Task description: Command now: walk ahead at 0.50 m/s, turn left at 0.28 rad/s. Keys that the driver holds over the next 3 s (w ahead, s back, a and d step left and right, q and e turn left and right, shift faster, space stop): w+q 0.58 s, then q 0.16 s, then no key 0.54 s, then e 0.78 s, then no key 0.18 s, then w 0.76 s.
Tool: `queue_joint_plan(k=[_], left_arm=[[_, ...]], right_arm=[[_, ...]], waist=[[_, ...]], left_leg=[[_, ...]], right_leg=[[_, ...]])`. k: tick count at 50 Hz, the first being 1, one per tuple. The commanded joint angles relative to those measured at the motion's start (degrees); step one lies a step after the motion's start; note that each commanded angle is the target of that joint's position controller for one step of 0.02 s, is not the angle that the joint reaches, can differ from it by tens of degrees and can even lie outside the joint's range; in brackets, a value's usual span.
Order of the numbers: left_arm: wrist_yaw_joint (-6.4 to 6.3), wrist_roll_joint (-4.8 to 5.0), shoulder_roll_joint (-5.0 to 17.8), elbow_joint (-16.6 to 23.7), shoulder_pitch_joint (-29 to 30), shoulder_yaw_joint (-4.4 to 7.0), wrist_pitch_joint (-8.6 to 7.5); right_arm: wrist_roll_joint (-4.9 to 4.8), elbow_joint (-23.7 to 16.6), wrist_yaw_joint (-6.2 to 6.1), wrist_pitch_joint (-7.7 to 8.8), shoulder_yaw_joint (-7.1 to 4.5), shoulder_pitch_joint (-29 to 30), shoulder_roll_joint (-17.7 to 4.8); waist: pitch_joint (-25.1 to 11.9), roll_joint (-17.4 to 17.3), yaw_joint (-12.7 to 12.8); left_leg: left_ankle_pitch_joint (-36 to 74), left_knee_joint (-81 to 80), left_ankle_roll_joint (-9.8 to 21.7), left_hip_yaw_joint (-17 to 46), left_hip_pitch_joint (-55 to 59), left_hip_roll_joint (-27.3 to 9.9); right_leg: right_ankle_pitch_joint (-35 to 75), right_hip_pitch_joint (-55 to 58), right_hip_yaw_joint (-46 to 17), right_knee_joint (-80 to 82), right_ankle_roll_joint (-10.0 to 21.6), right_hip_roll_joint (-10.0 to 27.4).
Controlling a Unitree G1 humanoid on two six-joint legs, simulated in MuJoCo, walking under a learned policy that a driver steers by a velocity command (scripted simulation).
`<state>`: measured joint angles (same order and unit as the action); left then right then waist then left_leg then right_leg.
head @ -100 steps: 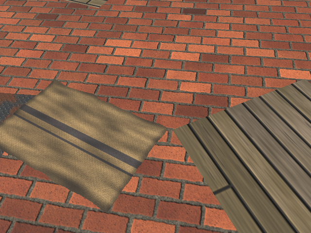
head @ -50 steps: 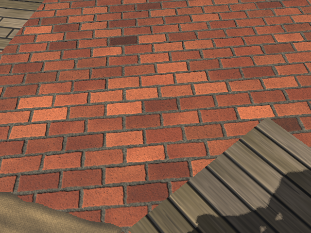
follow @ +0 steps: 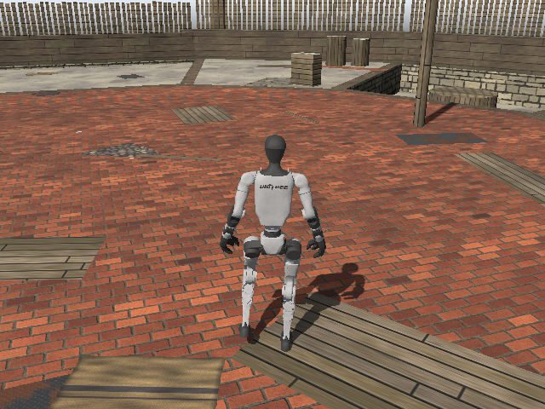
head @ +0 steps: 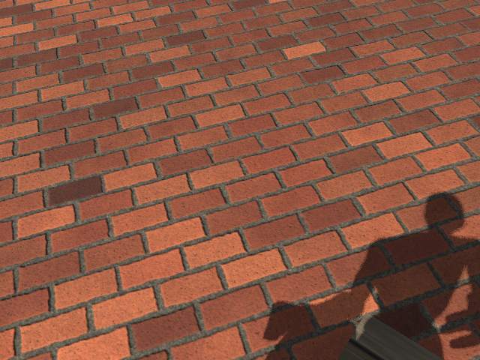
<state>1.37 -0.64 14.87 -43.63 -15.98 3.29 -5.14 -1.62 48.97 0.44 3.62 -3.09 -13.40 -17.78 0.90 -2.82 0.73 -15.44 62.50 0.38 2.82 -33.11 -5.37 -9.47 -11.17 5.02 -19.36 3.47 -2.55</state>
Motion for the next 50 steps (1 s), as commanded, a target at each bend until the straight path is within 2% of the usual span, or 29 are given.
queue_joint_plan(k=[1,4,7,12,15,16,17,18,19,20,21,22,23,24,26,29,32,35,38,39,40,41,42,43,44,45,46,48,50], left_arm=[[-0.55,-0.43,7.0,2.3,1.8,2.01,-1.87],[-1.17,-0.31,7.7,1.1,1.3,2.16,-1.79],[-1.76,0.09,8.8,-0.4,-0.7,2.39,-1.46],[-2.21,1.07,9.9,-3.2,-4.9,2.93,0.71],[-3.09,1.26,12.2,-2.7,-3.5,3.47,2.15],[-3.45,1.20,12.8,-2.5,-2.9,3.56,2.69],[-3.79,1.45,12.8,-2.0,-1.9,3.36,2.89],[-3.85,0.17,10.4,-0.6,-3.0,2.32,2.10],[-2.60,-0.22,3.0,2.2,-7.1,-0.15,0.03],[-1.51,1.76,8.4,2.8,-0.6,0.93,-2.30],[-1.05,3.38,9.5,4.6,3.8,1.15,-3.30],[-1.37,2.52,8.6,4.5,4.4,0.96,-3.64],[-1.80,0.83,9.1,4.1,4.5,1.45,-3.33],[-1.77,0.22,9.3,4.1,3.7,1.74,-2.71],[-1.71,-0.02,8.1,4.1,1.8,1.69,-1.41],[-1.90,-0.40,5.7,6.1,7.3,0.79,-0.54],[-1.57,-0.39,4.7,7.6,13.5,0.25,-0.99],[-0.92,0.45,6.2,8.5,15.6,0.84,-1.10],[-0.60,0.14,8.5,7.6,11.2,2.03,-1.44],[-0.74,-0.59,9.0,6.8,8.0,2.31,-1.81],[-1.10,-1.89,11.9,7.1,4.0,2.72,-2.04],[-1.22,-3.01,13.6,6.9,2.5,2.78,-1.25],[-0.82,-0.77,11.8,6.4,1.8,2.78,-0.40],[-0.91,-0.21,8.2,7.7,4.6,1.72,0.23],[-0.90,-0.54,6.4,7.8,7.0,0.87,1.01],[-0.85,-0.60,5.3,7.7,9.3,0.17,1.60],[-0.81,-0.87,5.0,7.2,11.2,-0.18,2.01],[-0.72,-1.19,5.7,6.3,12.7,0.10,2.26],[-0.82,-0.75,6.5,5.4,12.2,0.46,2.43]], right_arm=[[0.13,-2.7,-0.29,-0.72,-0.96,-1.4,-2.5],[0.42,-3.8,0.42,-0.39,-0.88,2.2,-1.8],[0.63,-6.1,1.34,-0.18,-0.23,8.2,-0.5],[0.42,-11.0,3.11,-0.12,0.10,15.3,-0.2],[0.28,-12.1,3.80,-0.42,-1.12,11.9,-2.4],[0.15,-11.2,3.67,-0.57,-2.27,6.3,-4.4],[0.06,-9.1,2.99,-0.66,-4.08,-2.8,-7.6],[0.23,-7.7,1.53,-1.36,-5.83,-10.9,-13.0],[-0.01,-9.1,1.48,-0.93,-6.04,-8.3,-16.3],[0.50,-9.4,1.49,-0.68,-4.56,-9.9,-11.1],[0.75,-9.3,1.36,-0.23,-3.89,-8.1,-8.5],[0.52,-9.7,1.40,0.10,-3.49,-4.5,-7.3],[0.67,-10.6,1.19,0.15,-2.96,-1.2,-5.6],[1.32,-11.5,1.03,0.26,-2.66,0.2,-5.1],[1.19,-12.0,0.59,0.30,-2.95,1.5,-5.8],[0.70,-11.5,-0.44,0.23,-3.60,-0.3,-8.0],[0.50,-10.6,-1.31,-0.97,-3.97,-2.5,-8.7],[0.07,-9.7,-1.86,-2.36,-3.98,-5.2,-8.3],[0.36,-11.0,-2.48,-3.03,-3.78,-2.5,-7.0],[0.45,-11.7,-2.49,-2.92,-3.38,-1.3,-5.6],[1.37,-13.1,-2.44,-2.58,-2.24,-2.1,-2.4],[1.13,-12.2,-2.25,-2.23,-1.18,-13.9,0.9],[0.69,-10.6,-1.93,-2.40,-1.77,-17.9,-4.9],[0.25,-10.3,-2.14,-3.34,-2.78,-12.2,-8.1],[0.45,-10.9,-2.61,-4.42,-2.94,-7.5,-8.3],[0.90,-11.5,-2.96,-5.38,-2.96,-4.9,-7.8],[0.89,-11.8,-2.90,-6.08,-2.69,-4.6,-6.3],[1.17,-11.2,-2.85,-6.29,-1.63,-5.9,-2.6],[1.76,-11.0,-2.73,-5.84,-0.98,-5.1,-1.3]], waist=[[0.2,5.9,-1.3],[1.0,5.7,-0.5],[3.0,4.8,2.0],[4.8,4.7,4.1],[0.2,8.1,0.6],[-3.3,8.8,-2.7],[-7.9,7.5,-7.8],[-13.9,-0.6,-10.1],[-20.4,-12.4,-3.9],[-21.7,-4.5,-8.1],[-14.0,-2.3,-8.0],[-8.4,3.4,-4.9],[-5.4,3.9,-2.8],[-3.7,2.0,-1.2],[-3.5,1.5,0.7],[-1.4,1.2,-0.6],[-1.4,-1.0,-3.2],[-3.4,-3.1,-3.9],[-5.1,-4.7,-0.7],[-6.8,-4.0,1.1],[-13.4,1.8,2.0],[-20.6,17.3,-2.3],[-24.0,17.4,-2.3],[-17.4,11.4,-0.3],[-13.2,7.8,0.0],[-9.5,7.1,-0.3],[-6.9,8.3,-1.9],[-5.6,10.9,-3.1],[-7.4,11.7,-2.3]], left_leg=[[7.6,-3.3,-0.8,4.7,-6.6,-2.0],[17.4,-12.8,-0.7,3.8,-6.5,-1.0],[22.4,-20.7,0.0,0.2,-5.6,-0.3],[15.0,-26.9,2.4,-3.7,-9.7,1.0],[6.2,-27.0,5.4,-8.9,-0.6,5.9],[4.6,-27.4,6.9,-10.0,7.0,8.2],[8.4,-31.8,9.2,-8.9,21.1,9.8],[11.1,-32.0,13.3,6.9,39.4,-0.2],[2.2,-39.8,25.5,40.9,56.6,-13.8],[-0.2,-44.3,23.3,41.5,57.6,-13.4],[2.9,-44.6,20.7,32.3,51.4,-11.4],[8.5,-45.1,18.6,25.9,42.0,-8.8],[14.1,-46.2,17.9,21.8,34.6,-7.2],[21.6,-46.9,17.8,19.4,28.8,-5.8],[22.4,-49.0,18.2,17.1,23.4,-4.7],[23.0,-49.9,16.3,12.2,18.1,-1.7],[28.2,-45.9,12.1,8.5,15.6,2.2],[25.0,-41.2,9.8,12.7,19.2,1.4],[23.4,-33.2,7.3,17.7,23.8,0.4],[23.1,-28.0,5.4,16.5,23.4,2.7],[12.5,-15.9,2.9,13.3,19.0,6.3],[-25.7,1.5,-1.0,8.5,4.1,14.3],[-25.8,9.9,-2.3,9.4,0.3,10.6],[-21.3,13.3,-3.7,8.6,-2.2,8.7],[-18.0,12.3,-4.3,6.6,-2.6,7.4],[-16.2,9.7,-4.7,6.0,-1.4,6.1],[-14.8,5.0,-4.7,5.4,2.5,4.8],[-13.0,-5.9,-4.8,1.7,9.8,4.9],[-10.8,-14.6,-4.6,0.3,14.3,4.5]], right_leg=[[12.0,3.2,-9.7,12.4,9.1,16.6],[13.6,4.4,-3.6,13.1,7.2,15.2],[13.9,6.2,0.2,13.8,6.0,15.4],[22.4,17.6,3.1,8.6,5.0,18.6],[49.4,20.0,5.6,-2.2,3.0,18.7],[56.0,18.8,6.4,-10.5,2.2,18.0],[52.6,12.7,7.7,-22.6,0.2,15.9],[28.4,-3.1,7.6,-40.8,-2.2,12.8],[-22.8,-27.3,-0.8,-60.4,-5.6,-0.6],[-22.5,-33.7,-11.6,-63.1,-4.0,2.0],[-18.0,-36.3,-11.0,-60.4,-2.7,4.5],[-14.0,-34.1,-10.5,-54.2,-2.5,7.0],[-12.0,-30.5,-10.0,-49.6,-3.2,8.5],[-11.2,-26.3,-10.1,-48.1,-3.7,9.1],[-10.0,-23.7,-9.3,-42.9,-5.6,9.4],[-0.6,-22.8,-7.6,-31.3,-7.6,7.9],[11.5,-16.7,-6.0,-17.7,-7.7,3.2],[13.5,-13.8,-7.6,-11.6,-7.1,0.6],[11.6,-10.3,-9.2,-7.3,-4.6,1.4],[17.4,-4.9,-8.5,-3.9,-3.0,2.8],[33.2,7.2,-15.2,-6.3,0.5,11.6],[49.5,24.0,-33.8,-8.2,12.4,26.9],[33.9,23.5,-43.4,-5.8,15.2,29.4],[24.0,18.4,-36.6,-4.4,12.9,25.2],[17.6,12.7,-30.6,-3.2,10.5,21.7],[14.1,6.6,-26.9,-1.6,9.5,19.3],[12.0,0.5,-23.4,0.3,8.5,16.9],[13.9,-5.1,-17.0,2.1,7.9,13.2],[17.8,-4.3,-15.4,1.5,8.9,13.3]])
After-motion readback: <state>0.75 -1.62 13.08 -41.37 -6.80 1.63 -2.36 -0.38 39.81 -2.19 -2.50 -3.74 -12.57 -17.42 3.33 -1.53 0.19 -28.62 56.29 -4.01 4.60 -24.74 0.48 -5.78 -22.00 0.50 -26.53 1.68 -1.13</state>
